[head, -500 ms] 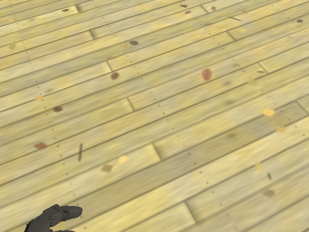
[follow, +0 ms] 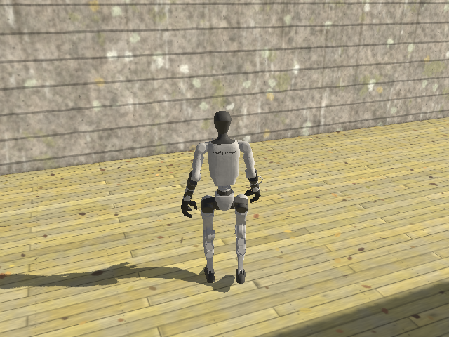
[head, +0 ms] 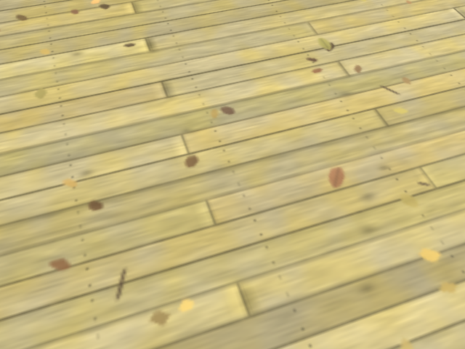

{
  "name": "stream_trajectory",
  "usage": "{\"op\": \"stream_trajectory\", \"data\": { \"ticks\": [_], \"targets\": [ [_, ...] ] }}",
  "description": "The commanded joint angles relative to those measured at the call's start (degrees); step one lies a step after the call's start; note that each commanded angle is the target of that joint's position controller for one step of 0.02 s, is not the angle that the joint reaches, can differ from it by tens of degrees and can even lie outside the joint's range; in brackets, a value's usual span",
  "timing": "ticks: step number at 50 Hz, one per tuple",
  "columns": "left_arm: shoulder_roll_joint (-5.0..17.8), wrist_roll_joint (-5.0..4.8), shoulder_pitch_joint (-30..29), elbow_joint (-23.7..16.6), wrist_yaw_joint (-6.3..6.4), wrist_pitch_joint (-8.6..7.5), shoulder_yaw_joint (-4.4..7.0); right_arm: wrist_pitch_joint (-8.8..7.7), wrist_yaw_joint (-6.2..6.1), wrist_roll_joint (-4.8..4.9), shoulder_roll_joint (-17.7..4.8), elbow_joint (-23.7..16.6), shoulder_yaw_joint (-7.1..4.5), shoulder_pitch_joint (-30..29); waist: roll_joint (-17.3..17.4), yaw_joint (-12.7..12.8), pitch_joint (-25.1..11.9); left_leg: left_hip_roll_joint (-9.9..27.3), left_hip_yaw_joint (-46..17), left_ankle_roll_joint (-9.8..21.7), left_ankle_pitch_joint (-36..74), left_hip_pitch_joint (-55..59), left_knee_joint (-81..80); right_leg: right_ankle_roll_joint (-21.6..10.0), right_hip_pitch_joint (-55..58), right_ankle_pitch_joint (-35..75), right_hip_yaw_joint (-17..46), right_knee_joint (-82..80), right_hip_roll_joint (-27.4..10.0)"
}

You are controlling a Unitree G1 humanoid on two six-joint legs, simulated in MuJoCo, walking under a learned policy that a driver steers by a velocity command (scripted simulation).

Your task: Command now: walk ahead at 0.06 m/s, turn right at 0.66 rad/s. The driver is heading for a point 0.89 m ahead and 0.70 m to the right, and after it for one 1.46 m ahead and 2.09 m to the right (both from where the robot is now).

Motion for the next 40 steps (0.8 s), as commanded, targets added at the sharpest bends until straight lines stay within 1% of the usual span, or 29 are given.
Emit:
{"op": "stream_trajectory", "data": {
  "ticks": [1, 2, 4, 5, 6, 7, 8, 9, 10, 11, 12, 13, 14, 15, 16, 18, 21, 24, 27, 30, 32, 33, 34, 35, 36, 37, 38, 39, 40],
  "targets": [
    [2.91, -0.05, 4.11, -3.74, -0.97, 1.29, 1.14, -0.9, -0.35, -0.57, -8.22, -3.45, -2.97, -1.68, 10.75, -0.37, -9.46, 14.43, -5.12, 8.8, 10.28, 3.13, -8.89, -0.74, 5.85, 4.35, -0.38, -7.68, -2.36],
    [3.29, -0.04, 2.85, -4.64, -1.42, 1.48, 1.25, -0.89, -0.19, -0.69, -8.68, -3.29, -3.32, -1.45, 11.69, -0.8, -9.56, 14.92, -4.74, 8.22, 6.97, 2.81, -8.65, -1.28, 7.15, 5.5, -0.86, -10.59, -2.46],
    [4.23, -0.03, 1.43, -6.01, -2.07, 1.47, 1.62, -0.65, 0.08, -0.74, -9.9, -2.87, -4.08, -0.41, 11.69, -1.26, -9.91, 16.57, -4.06, 6.92, 2.37, 2.63, -6.93, -2.41, 9.68, 5.92, -2.45, -15.41, -1.92],
    [4.25, -0.05, 1.75, -6.24, -2.27, 1.29, 1.74, -0.41, 0.19, -0.51, -10.58, -2.79, -4.47, -0.47, 10.54, -0.67, -10.0, 16.91, -3.03, 5.55, -0.3, 1.76, -4.98, -3.13, 12.18, 7.41, -3.47, -19.19, -1.37],
    [4.53, 0.08, 3.2, -5.85, -2.31, 0.98, 2.02, -0.08, 0.28, -0.22, -10.87, -2.67, -4.77, -0.33, 7.88, 0.32, -9.98, 15.99, -1.07, 2.96, -5.31, -0.74, -0.96, -4.22, 16.35, 9.46, -3.51, -24.17, -0.28],
    [6.29, 0.84, 5.4, -4.99, -2.16, 0.43, 2.62, 0.66, 0.55, -0.3, -10.14, -1.85, -5.0, 1.65, 0.46, 1.19, -7.43, 12.82, 1.67, -0.88, -13.92, -5.97, 8.11, -5.73, 19.16, 11.44, 2.27, -31.7, -1.0],
    [12.69, 1.1, 4.25, -6.58, -1.23, -0.21, 3.61, 1.89, 1.09, -0.31, -6.28, -2.27, -4.19, 5.33, -18.85, -0.8, -2.86, 4.09, 6.85, -6.13, -29.29, -17.2, 25.96, -9.32, 17.04, 19.4, 25.34, -43.22, -15.17],
    [18.1, 1.32, 5.02, -8.33, -0.52, -0.13, 5.15, 2.77, 0.6, -0.7, -7.34, -6.82, -3.92, -2.25, -17.53, 2.09, -1.82, -2.07, -4.64, -6.54, -31.67, -21.54, 33.06, -16.14, 10.94, 29.22, 37.22, -47.55, -20.5],
    [16.55, 1.45, 4.26, -7.61, -0.08, 0.14, 5.06, 2.83, 0.3, -0.28, -7.79, -6.62, -3.88, -3.19, -10.97, 0.9, -1.34, -0.62, -8.75, -6.0, -26.45, -21.57, 36.13, -16.71, 11.07, 22.24, 32.18, -47.0, -17.69],
    [14.64, 0.89, 0.55, -8.35, 0.28, 0.44, 4.51, 2.3, 0.26, 0.15, -8.54, -5.79, -4.13, -1.7, -9.17, -1.11, -0.64, -0.08, -9.73, -5.38, -19.78, -20.99, 35.4, -15.2, 10.15, 17.65, 27.43, -46.5, -14.01],
    [13.11, 0.68, -3.52, -9.38, 0.27, 0.68, 4.21, 1.6, 0.35, -0.07, -9.32, -4.47, -4.43, -0.16, -8.12, -2.69, -1.74, -0.21, -9.67, -5.23, -14.64, -19.69, 35.52, -13.54, 11.16, 18.51, 23.9, -45.22, -10.14],
    [11.9, 0.06, -5.47, -10.27, 0.33, 0.62, 3.96, 1.31, 0.57, -0.87, -9.96, -3.18, -4.74, 2.04, -8.22, -3.14, -3.93, -0.72, -9.12, -5.27, -11.98, -18.51, 36.87, -13.0, 12.69, 23.64, 21.57, -43.6, -8.11],
    [10.86, -0.35, -4.99, -10.51, 0.18, 0.48, 3.69, 1.27, 0.89, -1.07, -10.21, -2.57, -4.88, 2.98, -6.99, -2.91, -6.23, -1.04, -9.45, -5.45, -11.09, -17.44, 37.78, -12.76, 14.41, 28.29, 20.96, -42.46, -7.49],
    [10.7, -0.62, -3.6, -10.29, -0.01, 0.24, 3.73, 1.35, 1.13, -0.92, -9.9, -2.62, -4.81, 2.94, -5.04, -2.51, -7.54, -1.31, -9.81, -5.65, -10.89, -17.53, 37.68, -12.69, 16.38, 30.94, 21.42, -41.69, -7.36],
    [11.03, -0.71, -2.4, -10.03, -0.08, 0.08, 3.95, 1.46, 1.25, -0.68, -9.43, -2.82, -4.63, 2.64, -3.76, -2.09, -7.97, -1.5, -10.2, -5.81, -10.86, -18.16, 36.58, -12.72, 18.14, 31.84, 22.24, -41.25, -7.22],
    [11.72, -0.58, -0.7, -9.9, 0.03, -0.01, 4.36, 1.67, 1.21, -0.39, -9.01, -3.43, -4.31, 1.49, -3.74, -1.02, -7.79, -2.0, -10.94, -5.99, -10.99, -19.81, 32.84, -12.92, 21.05, 30.66, 24.67, -40.95, -6.82],
    [12.44, -0.22, 0.62, -10.02, 0.11, 0.12, 4.73, 1.61, 0.96, -0.27, -9.66, -3.99, -4.16, 0.13, -5.18, 0.2, -7.46, -3.25, -12.29, -5.9, -11.77, -19.9, 26.97, -13.48, 22.74, 27.16, 29.06, -40.99, -6.49],
    [13.39, 0.13, 0.78, -10.18, -0.09, 0.06, 5.06, 1.21, 0.8, -0.07, -10.43, -4.23, -4.08, -0.58, -5.29, 0.52, -7.62, -4.7, -13.57, -5.14, -12.9, -17.57, 22.65, -13.94, 22.23, 26.71, 33.29, -40.53, -6.11],
    [14.06, 0.35, -0.01, -10.15, -0.44, 0.01, 5.28, 0.72, 0.67, 0.36, -11.05, -4.36, -3.95, -0.94, -5.35, 0.22, -7.76, -6.21, -14.36, -4.03, -13.29, -13.12, 18.95, -13.61, 19.99, 28.75, 36.39, -39.79, -5.01],
    [14.35, 0.48, -1.55, -10.07, -0.83, 0.02, 5.41, 0.24, 0.49, 0.93, -11.53, -4.43, -3.81, -0.78, -5.91, -0.31, -7.69, -7.86, -14.59, -3.11, -13.55, -6.84, 13.98, -12.54, 17.15, 30.95, 39.0, -39.21, -3.39],
    [14.21, 0.42, -3.18, -10.07, -1.06, -0.05, 5.4, -0.04, 0.05, 1.27, -11.82, -4.2, -3.83, 0.72, -6.39, -1.42, -7.53, -8.67, -14.66, -2.71, -13.06, -0.53, 7.99, -10.8, 14.4, 29.86, 40.75, -39.21, -1.99],
    [13.91, 0.24, -4.49, -10.16, -1.11, -0.12, 5.31, -0.22, -0.35, 1.35, -11.96, -3.91, -3.9, 2.15, -6.48, -2.57, -7.22, -8.76, -14.6, -2.58, -11.56, 4.3, 2.74, -9.21, 11.8, 27.02, 41.1, -39.13, -0.66],
    [13.24, -0.3, -5.84, -10.23, -1.04, -0.27, 5.05, -0.54, -0.94, 1.14, -12.24, -3.49, -4.04, 4.09, -5.36, -4.3, -6.9, -7.46, -14.67, -2.29, -7.09, 10.97, -5.59, -6.7, 7.7, 21.33, 39.85, -37.7, 1.76],
    [9.95, -0.74, -2.78, -9.78, -0.91, -0.63, 4.23, -0.7, -1.57, 0.81, -15.31, -3.82, -4.7, 3.43, 2.27, -2.65, -8.63, 1.48, -21.57, -0.37, -8.41, 18.75, -11.94, -3.31, 2.04, 3.61, 33.83, -31.8, 6.57],
    [7.46, -1.22, -0.29, -10.45, -0.48, -0.85, 3.64, -0.22, -1.59, 0.37, -20.03, -5.7, -5.34, 1.75, 13.22, -1.84, -10.47, 16.99, -37.52, 5.78, -13.46, 22.51, -16.36, -0.55, -5.77, -5.78, 18.3, -16.72, 14.65],
    [13.65, 1.39, -1.56, -9.69, -0.26, -0.88, 4.94, 0.22, -1.13, -0.43, -18.08, -5.62, -5.02, 0.41, 8.44, -2.16, -7.81, 19.07, -38.02, 9.89, -8.56, 14.55, -16.24, 0.2, -6.93, -3.68, 13.23, -6.45, 11.43],
    [14.27, 1.74, -2.39, -9.34, -0.76, -0.68, 5.31, 0.46, -0.81, -0.27, -14.46, -5.88, -4.13, -0.53, 7.12, -1.38, -6.25, 16.94, -31.87, 10.32, -3.22, 11.44, -14.37, 0.19, -5.45, -0.49, 11.91, -1.13, 8.11],
    [13.28, 1.67, -1.32, -8.29, -1.45, -0.19, 5.12, 0.55, -0.43, -0.04, -12.15, -6.07, -3.52, -2.34, 6.12, -0.67, -4.69, 12.97, -24.67, 9.16, 0.42, 8.99, -13.23, 0.13, -4.63, 2.82, 10.81, 3.2, 7.11],
    [12.42, 1.26, 0.2, -7.54, -2.2, 0.39, 4.97, 0.58, -0.42, -0.02, -11.72, -6.53, -3.25, -3.56, 7.33, 0.1, -4.75, 10.18, -19.73, 8.09, 2.81, 9.0, -12.45, 0.35, -4.7, 5.16, 9.47, 6.91, 6.68]
  ]
}}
